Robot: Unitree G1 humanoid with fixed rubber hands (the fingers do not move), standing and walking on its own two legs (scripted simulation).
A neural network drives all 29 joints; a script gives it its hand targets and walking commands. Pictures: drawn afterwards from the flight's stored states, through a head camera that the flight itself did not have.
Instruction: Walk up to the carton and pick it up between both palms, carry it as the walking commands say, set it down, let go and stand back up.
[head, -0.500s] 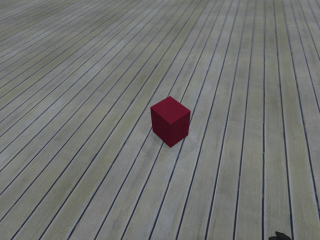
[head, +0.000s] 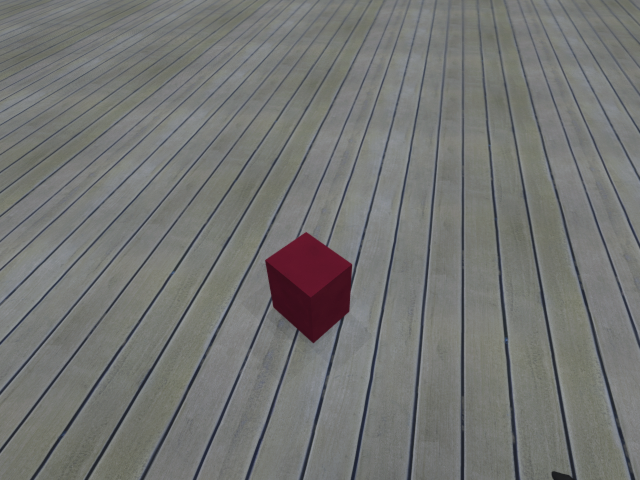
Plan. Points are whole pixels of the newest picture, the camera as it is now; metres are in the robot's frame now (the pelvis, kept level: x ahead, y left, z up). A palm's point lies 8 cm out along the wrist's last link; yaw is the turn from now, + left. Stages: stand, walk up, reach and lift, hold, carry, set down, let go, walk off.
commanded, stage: walk up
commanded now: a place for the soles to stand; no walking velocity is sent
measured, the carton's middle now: (309, 287) +0.90 +0.04 -0.61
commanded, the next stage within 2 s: none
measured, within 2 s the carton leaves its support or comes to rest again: neither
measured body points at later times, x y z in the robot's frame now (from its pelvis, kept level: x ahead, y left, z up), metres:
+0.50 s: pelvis +0.14 +0.01 +0.01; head +0.14 +0.02 +0.46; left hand +0.25 +0.34 -0.08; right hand +0.23 -0.31 -0.09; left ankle +0.16 +0.13 -0.71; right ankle +0.16 -0.11 -0.67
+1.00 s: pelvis +0.26 +0.03 +0.00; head +0.27 +0.03 +0.45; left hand +0.36 +0.36 -0.10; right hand +0.35 -0.29 -0.10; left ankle +0.33 +0.12 -0.71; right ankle +0.25 -0.11 -0.67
